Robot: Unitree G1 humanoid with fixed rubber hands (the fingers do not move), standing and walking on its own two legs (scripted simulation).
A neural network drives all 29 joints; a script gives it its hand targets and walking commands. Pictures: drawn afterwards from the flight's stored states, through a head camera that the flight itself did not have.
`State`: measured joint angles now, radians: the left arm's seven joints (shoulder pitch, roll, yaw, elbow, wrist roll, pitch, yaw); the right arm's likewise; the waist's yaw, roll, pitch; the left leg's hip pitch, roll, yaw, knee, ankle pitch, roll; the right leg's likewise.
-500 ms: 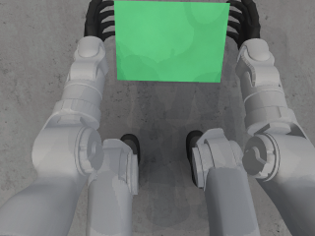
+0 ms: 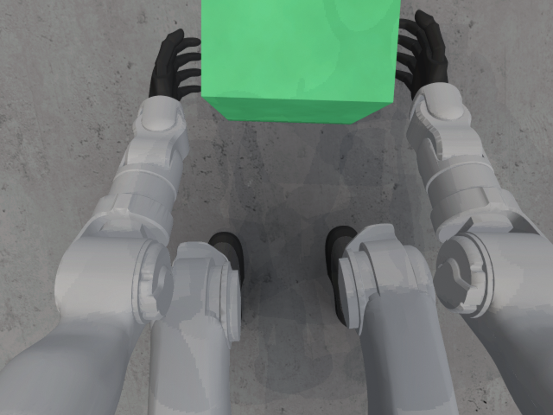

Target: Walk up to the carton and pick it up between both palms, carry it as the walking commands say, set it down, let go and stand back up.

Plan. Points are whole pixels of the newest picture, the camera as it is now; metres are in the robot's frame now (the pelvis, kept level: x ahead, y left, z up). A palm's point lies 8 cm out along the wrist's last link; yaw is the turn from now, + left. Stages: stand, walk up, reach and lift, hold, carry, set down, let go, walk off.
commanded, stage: set down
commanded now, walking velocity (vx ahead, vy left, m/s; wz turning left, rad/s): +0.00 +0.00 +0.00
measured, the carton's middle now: (294, 60) +0.54 -0.04 -0.28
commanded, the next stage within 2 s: let go in 1.72 s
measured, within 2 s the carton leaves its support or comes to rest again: neither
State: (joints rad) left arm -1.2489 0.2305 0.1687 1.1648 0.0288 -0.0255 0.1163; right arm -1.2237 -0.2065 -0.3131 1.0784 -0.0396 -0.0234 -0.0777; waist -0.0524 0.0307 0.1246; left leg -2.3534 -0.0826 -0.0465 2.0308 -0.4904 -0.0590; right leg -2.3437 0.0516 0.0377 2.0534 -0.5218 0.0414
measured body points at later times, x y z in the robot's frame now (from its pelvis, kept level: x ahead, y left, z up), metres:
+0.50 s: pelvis +0.00 +0.00 +0.00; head +0.36 -0.01 +0.26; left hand +0.52 +0.15 -0.19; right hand +0.49 -0.23 -0.20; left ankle +0.12 +0.13 -0.36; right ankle +0.11 -0.12 -0.36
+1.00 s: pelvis +0.00 +0.01 +0.06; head +0.31 +0.00 +0.38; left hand +0.54 +0.17 -0.05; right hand +0.51 -0.23 -0.04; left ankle +0.12 +0.13 -0.36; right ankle +0.11 -0.12 -0.36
